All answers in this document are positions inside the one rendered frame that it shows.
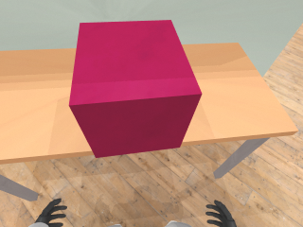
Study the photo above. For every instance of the robot left hand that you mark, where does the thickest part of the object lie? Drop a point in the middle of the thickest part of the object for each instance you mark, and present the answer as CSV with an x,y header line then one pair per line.
x,y
46,216

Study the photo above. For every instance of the table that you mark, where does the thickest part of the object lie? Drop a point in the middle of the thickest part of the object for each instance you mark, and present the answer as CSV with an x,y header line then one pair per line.
x,y
36,122

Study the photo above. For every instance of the robot right hand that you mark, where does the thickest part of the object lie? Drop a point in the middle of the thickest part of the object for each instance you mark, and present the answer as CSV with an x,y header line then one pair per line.
x,y
225,217

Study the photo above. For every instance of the carton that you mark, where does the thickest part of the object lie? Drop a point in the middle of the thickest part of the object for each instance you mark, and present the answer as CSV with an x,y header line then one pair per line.
x,y
133,89

